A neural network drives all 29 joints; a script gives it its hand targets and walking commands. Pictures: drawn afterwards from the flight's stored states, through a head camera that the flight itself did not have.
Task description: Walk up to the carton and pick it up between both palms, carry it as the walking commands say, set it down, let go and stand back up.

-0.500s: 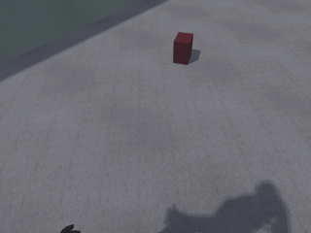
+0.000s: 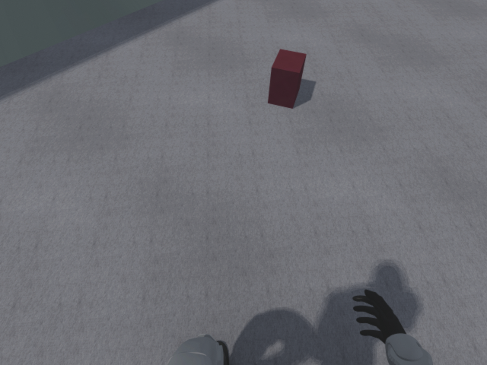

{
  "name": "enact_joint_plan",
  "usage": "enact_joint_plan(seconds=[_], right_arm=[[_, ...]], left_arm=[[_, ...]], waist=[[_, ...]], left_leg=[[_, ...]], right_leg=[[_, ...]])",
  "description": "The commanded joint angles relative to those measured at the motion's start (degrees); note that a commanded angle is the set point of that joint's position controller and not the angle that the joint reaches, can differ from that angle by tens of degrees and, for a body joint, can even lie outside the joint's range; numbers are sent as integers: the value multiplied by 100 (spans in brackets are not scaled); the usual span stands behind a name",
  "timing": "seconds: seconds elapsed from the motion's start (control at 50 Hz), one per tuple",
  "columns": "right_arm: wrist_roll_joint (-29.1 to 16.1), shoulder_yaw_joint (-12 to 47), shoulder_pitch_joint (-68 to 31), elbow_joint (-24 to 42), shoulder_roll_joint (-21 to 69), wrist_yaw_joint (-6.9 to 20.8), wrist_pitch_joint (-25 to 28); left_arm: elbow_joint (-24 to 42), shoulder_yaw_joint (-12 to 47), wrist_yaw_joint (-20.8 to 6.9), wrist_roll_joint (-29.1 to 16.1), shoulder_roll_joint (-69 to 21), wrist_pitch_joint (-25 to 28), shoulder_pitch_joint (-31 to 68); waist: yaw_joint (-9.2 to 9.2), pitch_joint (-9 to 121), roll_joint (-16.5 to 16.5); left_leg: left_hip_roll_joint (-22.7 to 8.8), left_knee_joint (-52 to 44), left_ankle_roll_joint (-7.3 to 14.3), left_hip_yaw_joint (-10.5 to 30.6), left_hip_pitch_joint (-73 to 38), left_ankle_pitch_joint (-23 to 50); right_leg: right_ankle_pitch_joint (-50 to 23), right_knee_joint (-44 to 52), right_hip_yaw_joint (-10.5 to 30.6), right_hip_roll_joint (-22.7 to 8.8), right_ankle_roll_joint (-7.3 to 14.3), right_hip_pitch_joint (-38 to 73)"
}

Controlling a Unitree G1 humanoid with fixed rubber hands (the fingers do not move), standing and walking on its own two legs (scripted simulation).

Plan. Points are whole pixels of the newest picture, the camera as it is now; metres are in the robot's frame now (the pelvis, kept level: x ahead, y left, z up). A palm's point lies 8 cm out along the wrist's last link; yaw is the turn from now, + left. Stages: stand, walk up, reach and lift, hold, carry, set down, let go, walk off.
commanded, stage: walk up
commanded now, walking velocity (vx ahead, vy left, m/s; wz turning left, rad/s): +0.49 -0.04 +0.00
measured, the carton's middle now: (286, 79) +1.69 -0.12 -0.62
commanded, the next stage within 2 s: none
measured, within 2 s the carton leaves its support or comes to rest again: neither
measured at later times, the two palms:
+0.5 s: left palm (193, 191) +0.45 +0.17 -0.09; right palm out of the picture +0.15 -0.27 -0.12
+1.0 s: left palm (173, 219) +0.39 +0.20 -0.11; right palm (356, 132) +0.69 -0.23 -0.09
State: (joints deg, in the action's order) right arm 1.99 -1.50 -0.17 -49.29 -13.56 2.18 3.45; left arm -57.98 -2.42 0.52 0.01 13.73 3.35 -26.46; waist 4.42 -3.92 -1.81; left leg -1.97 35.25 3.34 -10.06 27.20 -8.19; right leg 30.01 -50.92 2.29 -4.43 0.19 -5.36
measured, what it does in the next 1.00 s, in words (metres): walks ahead: right foot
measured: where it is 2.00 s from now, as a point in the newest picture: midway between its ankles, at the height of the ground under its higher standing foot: (272, 182)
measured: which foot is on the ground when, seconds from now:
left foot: down 0.00-0.50, up 0.52-1.00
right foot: up 0.00-0.46, down 0.48-1.00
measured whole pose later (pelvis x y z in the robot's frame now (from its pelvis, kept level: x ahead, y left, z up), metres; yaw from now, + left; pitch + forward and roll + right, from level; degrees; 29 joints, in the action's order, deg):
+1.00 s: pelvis +0.51 -0.02 +0.02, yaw +0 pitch +0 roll -1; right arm 1.4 -1.8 1.2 -51.7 -11.0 2.5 1.7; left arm -62.9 -2.1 0.3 0.5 10.1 4.1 -29.0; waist 4.8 -1.8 0.5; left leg -5.1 32.0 -1.1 -7.2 26.0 -8.8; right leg 22.1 -18.1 -7.1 -3.7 -2.8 4.5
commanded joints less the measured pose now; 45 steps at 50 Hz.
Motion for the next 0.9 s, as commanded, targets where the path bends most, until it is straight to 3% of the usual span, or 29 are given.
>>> enact_joint_plan(seconds=[0.0, 0.02, 0.04, 0.06, 0.1, 0.16, 0.18, 0.26, 0.32, 0.38, 0.42, 0.46, 0.48, 0.5, 0.52, 0.56, 0.6, 0.62, 0.68, 0.76, 0.84, 0.88], right_arm=[[-91, -342, 2087, -457, -1463, -148, 78], [-87, -244, 1611, -405, -1053, -121, 128], [-101, -202, 1431, -384, -769, -117, 164], [-117, -159, 1399, -424, -608, -114, 201], [-143, -145, 1557, -512, -559, -120, 252], [-140, -273, 2228, -671, -838, -236, 210], [-150, -275, 2327, -690, -782, -242, 208], [-105, -219, 2449, -707, -455, -204, 213], [-84, -266, 2782, -776, -596, -237, 201], [-116, -282, 3022, -909, -698, -299, 160], [-114, -300, 2992, -981, -771, -330, 111], [-113, -230, 2865, -982, -697, -301, 87], [-92, -127, 2733, -786, -462, -281, 112], [-175, -49, 3074, -562, 9, -259, 92], [-131, -212, 2890, -640, -377, -280, 58], [-102, -260, 2573, -626, -241, -224, 62], [-11, -263, 2464, -601, -102, -122, -94], [5, -256, 2428, -601, -23, -84, -184], [8, -281, 1923, -458, -64, -14, -324], [-20, -244, 1028, -205, -101, 71, -368], [-83, -134, 122, 4, 4, 130, -316], [-114, -97, -222, 160, 34, 129, -258]], left_arm=[[321, -160, -1, 52, 509, 114, 30], [255, -147, -30, 90, 371, 95, 79], [217, -143, -80, 119, 298, 22, 180], [176, -153, -128, 162, 218, -72, 202], [246, -130, -212, 196, 141, -214, 457], [380, -117, -355, 231, 184, -402, 1073], [459, -108, -387, 220, 156, -422, 1288], [837, -38, -452, 140, 46, -338, 2339], [1002, -51, -445, 90, 78, -275, 2817], [1079, -74, -401, 121, 127, -195, 2912], [1062, -67, -355, 132, 169, -134, 2695], [639, -187, -224, 189, 482, -22, 1443], [403, -321, -133, 288, 947, 63, 375], [349, -519, -97, 340, 1693, 82, -272], [277, -447, -108, 237, 1682, 43, -223], [455, -297, -115, 145, 871, 104, 870], [449, -192, -120, 122, 387, 177, 1175], [386, -158, -124, 118, 358, 223, 1076], [187, -107, -111, 120, 422, 303, 608], [70, -102, -70, 119, 444, 271, 193], [-31, -104, -49, 114, 447, 230, -1], [-150, -119, -32, 102, 470, 189, -79]], waist=[[-802, 1242, 949], [-514, 743, 573], [-392, 504, 530], [-303, 360, 608], [-275, 244, 803], [-442, 72, 647], [-484, 14, 800], [-682, -468, 1296], [-901, -598, 1043], [-953, -479, 1041], [-795, -264, 1049], [-196, 669, 522], [311, 1488, -130], [387, 2130, -1377], [157, 1781, -379], [-294, 590, -252], [-450, 343, -604], [-477, 365, -656], [-451, 189, -615], [-286, -153, -640], [-122, -452, -690], [-136, -404, -1056]], left_leg=[[-2398, -2003, 528, 3700, -3492, -123], [-2032, -1999, 397, 3044, -2622, 252], [-1726, -2070, 307, 2500, -2085, 328], [-1564, -2144, 210, 2066, -1685, 456], [-1473, -2254, 122, 1657, -1463, 514], [-1745, -2203, -34, 1563, -1761, 1148], [-1671, -2245, -62, 1402, -1779, 1088], [-1181, -2886, -33, 708, -1525, -409], [-1310, -2890, 133, 795, -1946, 97], [-1538, -2524, 261, 896, -2603, 934], [-1521, -1971, 238, 779, -2620, 1648], [-1067, -134, 62, 458, -1946, 2202], [-940, 1650, -78, 482, -793, 767], [-116, 3235, -264, 624, 830, -2387], [-258, 3943, -276, 1369, 1137, -1988], [-658, 3680, -352, 1250, 1054, -1030], [-650, 3379, -414, 1050, 573, -693], [-611, 3322, -409, 1007, 490, -540], [-592, 2928, -434, 886, 686, -123], [-559, 2026, -546, 764, 1048, 373], [-391, 622, -605, 495, 686, 695], [-382, 86, -535, 445, 160, 484]], right_leg=[[-621, -2520, 354, -96, 298, -3094], [-1022, -2299, 303, -272, 267, -2838], [-1249, -2118, 188, -358, 189, -2585], [-1454, -1979, 56, -385, 93, -2341], [-1791, -1674, -106, -380, -46, -2312], [-2318, -1419, -76, -407, -191, -3029], [-2508, -1224, -132, -392, -218, -3107], [-2995, 412, -578, -222, -262, -2673], [-2805, 1234, -781, -79, -258, -2513], [-2241, 1691, -819, 1, -162, -2566], [-1815, 2097, -937, 159, -41, -2064], [-1965, 2643, -1119, 258, 248, -31], [-1292, 2676, 122, -870, 528, 1483], [-972, 3458, 3290, -2774, 785, 2573], [-1098, 3643, 3514, -2439, 860, 1918], [-2124, 3607, 1853, -1770, 754, 514], [-2540, 3741, 830, -1197, 541, -132], [-2818, 3758, 551, -1191, 497, -222], [-3309, 3862, 270, -1234, 470, -245], [-3020, 4146, 119, -1235, 461, -52], [-2719, 4387, -248, -1084, 487, -80], [-2396, 4447, -550, -918, 493, -89]])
